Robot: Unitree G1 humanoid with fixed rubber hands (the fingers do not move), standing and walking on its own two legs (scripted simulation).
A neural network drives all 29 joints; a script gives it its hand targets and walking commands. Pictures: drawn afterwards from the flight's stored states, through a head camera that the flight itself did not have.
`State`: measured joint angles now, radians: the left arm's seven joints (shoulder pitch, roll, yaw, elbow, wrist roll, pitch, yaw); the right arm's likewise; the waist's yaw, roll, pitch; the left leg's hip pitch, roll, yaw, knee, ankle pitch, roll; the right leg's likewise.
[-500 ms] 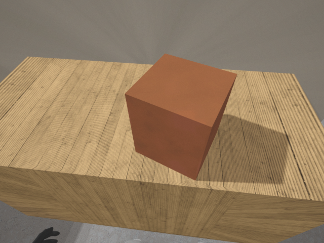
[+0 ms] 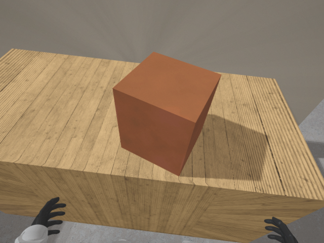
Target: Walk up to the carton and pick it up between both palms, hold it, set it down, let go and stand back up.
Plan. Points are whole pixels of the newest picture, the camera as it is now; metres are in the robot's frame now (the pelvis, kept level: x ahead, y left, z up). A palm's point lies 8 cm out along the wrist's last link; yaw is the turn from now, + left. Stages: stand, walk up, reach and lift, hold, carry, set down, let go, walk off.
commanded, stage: reach and lift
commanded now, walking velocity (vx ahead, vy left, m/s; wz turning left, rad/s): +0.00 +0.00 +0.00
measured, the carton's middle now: (166, 114) +0.47 +0.01 +0.04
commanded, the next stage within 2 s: none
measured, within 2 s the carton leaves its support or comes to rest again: neither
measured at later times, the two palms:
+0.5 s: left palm (25, 212) +0.20 +0.32 -0.02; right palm out of the picture +0.13 -0.17 -0.01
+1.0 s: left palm (2, 208) +0.20 +0.36 +0.01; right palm out of the picture +0.10 -0.10 +0.05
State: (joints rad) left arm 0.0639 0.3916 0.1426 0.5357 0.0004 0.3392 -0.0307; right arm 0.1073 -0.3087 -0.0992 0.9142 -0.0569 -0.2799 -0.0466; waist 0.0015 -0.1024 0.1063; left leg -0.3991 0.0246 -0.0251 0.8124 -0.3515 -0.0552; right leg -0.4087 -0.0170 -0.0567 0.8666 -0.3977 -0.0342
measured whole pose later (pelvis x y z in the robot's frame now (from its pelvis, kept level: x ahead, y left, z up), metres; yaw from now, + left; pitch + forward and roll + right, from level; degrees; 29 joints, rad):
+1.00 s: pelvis -0.03 +0.12 +0.03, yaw -5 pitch -6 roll -3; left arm 0.19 0.45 0.00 0.26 -0.07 -0.03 -0.11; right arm 0.40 -0.10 0.01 0.22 0.17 -0.24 -0.16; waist 0.00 -0.09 0.12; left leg -0.25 -0.01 0.11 0.53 -0.19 0.08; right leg -0.09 -0.01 -0.03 0.46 -0.27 0.00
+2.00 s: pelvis -0.01 +0.12 +0.03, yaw -5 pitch -5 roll -2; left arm -0.17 0.51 -0.13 0.24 -0.32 0.15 -0.12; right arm 0.03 -0.09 -0.02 0.00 0.17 0.29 -0.25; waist 0.00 -0.01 0.10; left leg -0.24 -0.02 0.12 0.55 -0.23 0.10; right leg -0.09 0.01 -0.03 0.48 -0.30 0.00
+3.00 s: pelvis +0.02 +0.11 +0.04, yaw -6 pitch -1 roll -2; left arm -0.59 0.47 -0.06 0.43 -0.32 0.30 -0.12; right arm -0.43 -0.09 -0.14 0.34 0.21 0.29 -0.30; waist -0.01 -0.04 0.08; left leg -0.24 -0.02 0.12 0.47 -0.21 0.08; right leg -0.09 0.01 -0.03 0.39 -0.28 0.00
